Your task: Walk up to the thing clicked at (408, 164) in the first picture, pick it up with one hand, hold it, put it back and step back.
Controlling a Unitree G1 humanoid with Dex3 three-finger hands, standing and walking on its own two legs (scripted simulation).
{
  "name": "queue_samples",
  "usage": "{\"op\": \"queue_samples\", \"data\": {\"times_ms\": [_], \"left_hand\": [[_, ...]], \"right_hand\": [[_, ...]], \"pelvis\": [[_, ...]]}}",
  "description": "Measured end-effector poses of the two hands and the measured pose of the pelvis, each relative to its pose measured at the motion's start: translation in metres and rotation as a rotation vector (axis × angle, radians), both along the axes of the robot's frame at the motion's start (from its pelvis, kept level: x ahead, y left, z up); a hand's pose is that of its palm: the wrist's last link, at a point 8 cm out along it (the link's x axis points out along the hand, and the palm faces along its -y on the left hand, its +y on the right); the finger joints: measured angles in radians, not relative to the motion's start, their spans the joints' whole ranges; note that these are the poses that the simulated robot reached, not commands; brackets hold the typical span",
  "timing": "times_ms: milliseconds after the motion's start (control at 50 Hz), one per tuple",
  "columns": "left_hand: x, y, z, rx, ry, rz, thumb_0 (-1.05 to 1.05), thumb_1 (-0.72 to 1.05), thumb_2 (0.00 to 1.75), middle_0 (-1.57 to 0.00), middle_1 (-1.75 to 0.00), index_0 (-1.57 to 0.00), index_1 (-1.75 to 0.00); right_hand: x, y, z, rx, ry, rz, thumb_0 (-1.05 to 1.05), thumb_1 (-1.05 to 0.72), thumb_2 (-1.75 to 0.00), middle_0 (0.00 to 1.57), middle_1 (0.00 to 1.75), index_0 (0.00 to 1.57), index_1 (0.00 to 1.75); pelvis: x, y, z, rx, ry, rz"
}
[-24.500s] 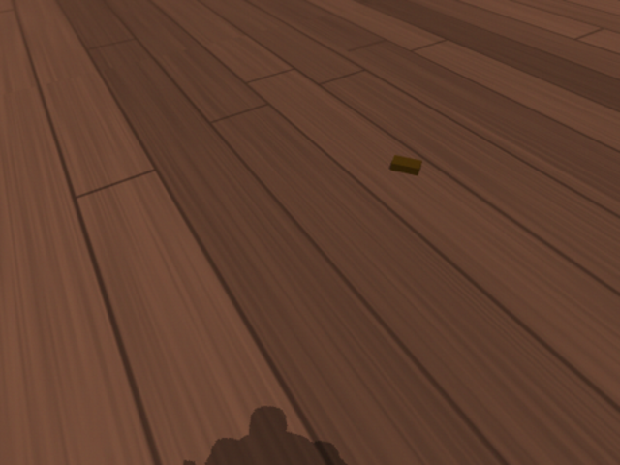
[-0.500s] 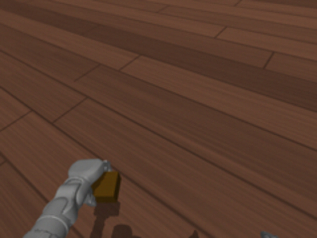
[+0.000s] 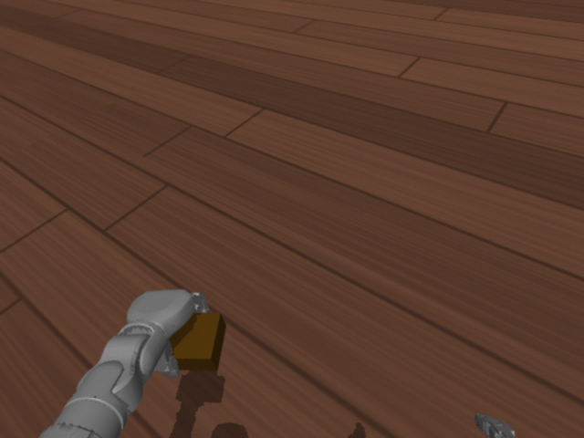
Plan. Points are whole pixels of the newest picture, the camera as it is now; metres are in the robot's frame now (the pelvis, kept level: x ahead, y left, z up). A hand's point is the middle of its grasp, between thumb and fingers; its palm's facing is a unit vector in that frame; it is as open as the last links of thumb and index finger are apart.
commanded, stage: hold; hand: left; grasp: from above
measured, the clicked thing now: (174, 340) +0.31 +0.23 -0.06
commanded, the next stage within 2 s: crouch in 0.62 s
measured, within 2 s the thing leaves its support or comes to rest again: neither
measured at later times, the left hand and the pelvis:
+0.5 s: hand (169, 335) +0.30 +0.23 -0.03, palm faces -0.44 -0.05 -0.90, open 10.1 cm; pelvis +0.01 +0.00 +0.00, yaw +0 degrees
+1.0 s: hand (175, 346) +0.30 +0.23 -0.07, palm faces -0.47 -0.03 -0.88, open 10.1 cm; pelvis +0.01 +0.00 +0.00, yaw +1 degrees
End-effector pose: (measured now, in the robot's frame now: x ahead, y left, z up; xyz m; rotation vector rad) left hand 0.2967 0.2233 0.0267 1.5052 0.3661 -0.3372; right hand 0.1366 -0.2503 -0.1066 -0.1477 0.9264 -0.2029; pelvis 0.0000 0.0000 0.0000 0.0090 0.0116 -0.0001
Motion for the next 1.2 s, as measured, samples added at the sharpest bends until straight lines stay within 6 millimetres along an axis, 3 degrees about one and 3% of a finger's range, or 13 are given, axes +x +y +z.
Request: {"op": "queue_samples", "data": {"times_ms": [320, 680, 840, 940, 1040, 1200], "left_hand": [[0.001, 0.003, -0.001, -0.008, 0.035, -0.014, -0.01, 0.05, 0.42, -0.63, -0.53, -0.68, -0.48], [0.015, 0.006, 0.005, 0.000, 0.013, -0.002, -0.01, 0.04, 0.43, -0.64, -0.52, -0.69, -0.47], [0.012, 0.003, -0.004, -0.012, 0.040, -0.013, -0.01, 0.05, 0.43, -0.63, -0.53, -0.68, -0.48], [0.010, 0.004, -0.021, -0.013, 0.039, -0.014, -0.01, 0.04, 0.44, -0.64, -0.54, -0.69, -0.49], [0.012, 0.009, -0.051, 0.012, 0.038, -0.018, -0.01, 0.03, 0.44, -0.64, -0.54, -0.69, -0.50], [0.033, 0.013, -0.123, 0.066, 0.001, -0.040, -0.01, 0.02, 0.46, -0.63, -0.56, -0.68, -0.52]], "right_hand": [[0.010, 0.008, 0.006, 0.002, -0.020, 0.010, 0.01, -0.90, -0.89, 0.20, 0.30, 0.20, 0.30], [0.007, 0.005, 0.003, -0.003, 0.021, -0.008, 0.01, -0.90, -0.89, 0.20, 0.30, 0.20, 0.30], [0.009, 0.004, 0.005, -0.005, 0.018, -0.012, 0.01, -0.90, -0.89, 0.20, 0.30, 0.20, 0.30], [0.008, 0.003, 0.004, -0.015, 0.035, -0.002, 0.00, -0.89, -0.89, 0.20, 0.30, 0.20, 0.30], [-0.002, -0.002, -0.006, -0.039, 0.082, 0.014, 0.00, -0.89, -0.89, 0.20, 0.30, 0.21, 0.30], [-0.041, -0.021, -0.056, -0.104, 0.195, 0.007, 0.00, -0.90, -0.89, 0.20, 0.30, 0.21, 0.30]], "pelvis": [[0.003, 0.004, 0.003, 0.000, -0.005, -0.004], [0.011, 0.005, 0.004, -0.003, 0.001, -0.002], [0.013, 0.005, 0.004, -0.002, 0.005, -0.001], [0.011, 0.004, 0.002, -0.002, 0.024, 0.005], [0.004, 0.002, -0.008, -0.006, 0.081, 0.017], [-0.012, 0.004, -0.059, -0.026, 0.258, 0.028]]}}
